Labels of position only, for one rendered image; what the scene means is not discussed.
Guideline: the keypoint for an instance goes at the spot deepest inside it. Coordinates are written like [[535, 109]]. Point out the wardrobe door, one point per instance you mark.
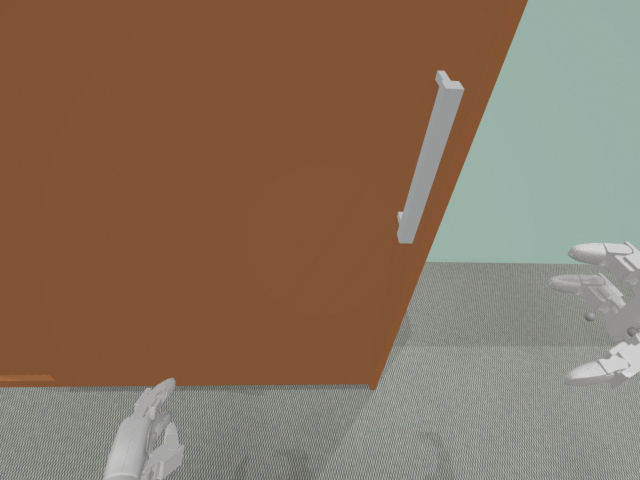
[[14, 359], [208, 190]]

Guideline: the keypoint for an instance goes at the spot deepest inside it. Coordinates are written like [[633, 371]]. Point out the robot left hand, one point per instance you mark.
[[137, 436]]

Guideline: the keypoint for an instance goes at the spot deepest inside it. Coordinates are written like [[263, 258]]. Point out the robot right hand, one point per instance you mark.
[[623, 260]]

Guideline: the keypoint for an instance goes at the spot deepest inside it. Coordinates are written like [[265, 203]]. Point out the handle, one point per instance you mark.
[[443, 114]]

